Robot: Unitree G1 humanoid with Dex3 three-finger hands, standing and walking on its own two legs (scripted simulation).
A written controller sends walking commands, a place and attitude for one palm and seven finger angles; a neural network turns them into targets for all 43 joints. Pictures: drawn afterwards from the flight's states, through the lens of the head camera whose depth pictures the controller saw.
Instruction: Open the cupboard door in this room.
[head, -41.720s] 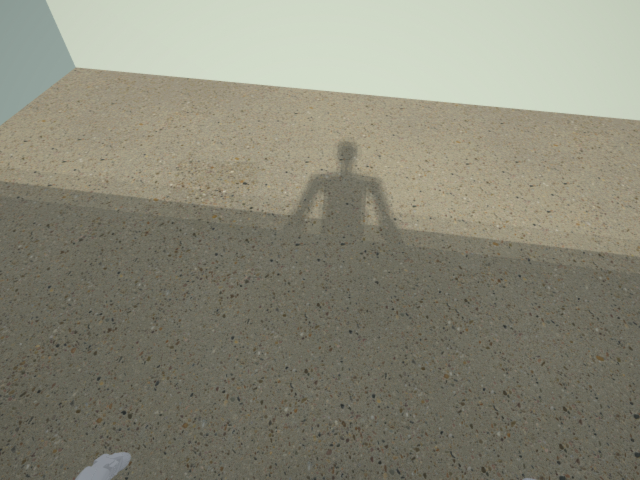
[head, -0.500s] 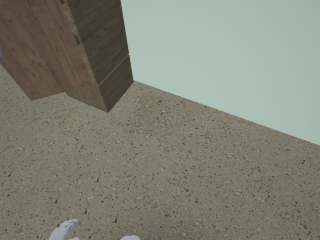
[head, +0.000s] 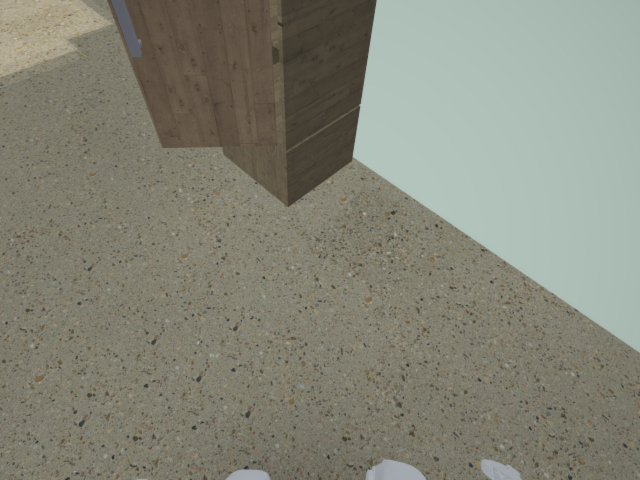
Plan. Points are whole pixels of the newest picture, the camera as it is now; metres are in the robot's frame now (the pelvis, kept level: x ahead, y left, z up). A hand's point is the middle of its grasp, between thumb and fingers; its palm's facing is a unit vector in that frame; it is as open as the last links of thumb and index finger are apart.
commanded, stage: turn to face it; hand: left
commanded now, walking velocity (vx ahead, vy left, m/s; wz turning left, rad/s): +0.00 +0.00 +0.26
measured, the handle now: (127, 19) +1.04 +0.54 -0.01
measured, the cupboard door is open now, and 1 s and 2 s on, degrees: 49 49 49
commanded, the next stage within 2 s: take the last steps up to it in 0.14 s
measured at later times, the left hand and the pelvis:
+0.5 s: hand out of the picture +0.01 +0.18 -0.18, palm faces +0.23 -0.96 -0.18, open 7.4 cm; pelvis +0.03 -0.01 +0.00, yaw +9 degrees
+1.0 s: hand (184, 439) +0.17 +0.20 -0.15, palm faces +0.28 -0.93 -0.21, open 7.3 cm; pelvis +0.17 +0.01 +0.01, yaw +14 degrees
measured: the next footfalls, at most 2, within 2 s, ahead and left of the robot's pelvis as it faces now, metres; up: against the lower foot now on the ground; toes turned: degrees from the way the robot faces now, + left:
right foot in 0.14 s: +0.05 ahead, -0.15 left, +0.00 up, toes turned -2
left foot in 0.48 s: +0.05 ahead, +0.10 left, +0.00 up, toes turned +13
